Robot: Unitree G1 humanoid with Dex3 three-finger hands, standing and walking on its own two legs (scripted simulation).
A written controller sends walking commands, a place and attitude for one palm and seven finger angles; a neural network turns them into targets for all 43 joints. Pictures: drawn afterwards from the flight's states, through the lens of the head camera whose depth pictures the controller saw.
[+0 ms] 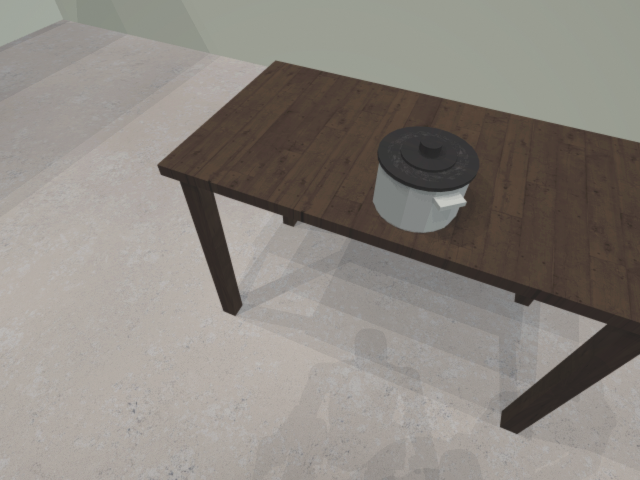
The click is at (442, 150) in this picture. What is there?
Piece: lid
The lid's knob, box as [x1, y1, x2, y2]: [419, 136, 442, 155]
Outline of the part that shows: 421,138 419,149 423,153 433,155 437,154 440,151 442,144 440,139 434,136 424,136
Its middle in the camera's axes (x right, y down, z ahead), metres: +0.20 -0.17 +0.71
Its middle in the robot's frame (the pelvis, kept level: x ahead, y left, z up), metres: +0.66 -0.16 +0.05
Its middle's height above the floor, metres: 0.83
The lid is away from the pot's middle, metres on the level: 0.00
